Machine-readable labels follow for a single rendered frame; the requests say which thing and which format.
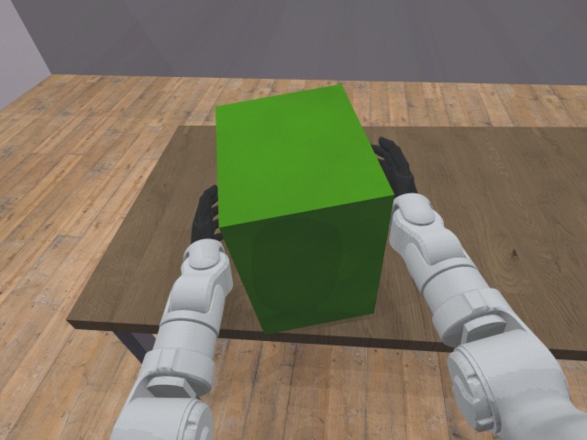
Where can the left robot upper arm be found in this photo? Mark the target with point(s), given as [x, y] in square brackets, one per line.
[165, 419]

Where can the right robot hand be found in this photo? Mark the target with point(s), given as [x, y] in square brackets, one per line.
[395, 167]

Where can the right robot upper arm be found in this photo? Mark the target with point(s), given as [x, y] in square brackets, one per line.
[509, 385]

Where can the carton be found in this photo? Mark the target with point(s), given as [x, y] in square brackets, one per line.
[303, 206]

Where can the right robot forearm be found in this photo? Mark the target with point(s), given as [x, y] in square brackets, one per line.
[464, 307]

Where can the left robot forearm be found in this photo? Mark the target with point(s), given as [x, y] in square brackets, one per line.
[181, 365]

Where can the table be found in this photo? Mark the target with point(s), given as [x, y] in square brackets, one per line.
[514, 196]

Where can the left robot hand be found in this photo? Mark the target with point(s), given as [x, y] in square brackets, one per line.
[203, 225]

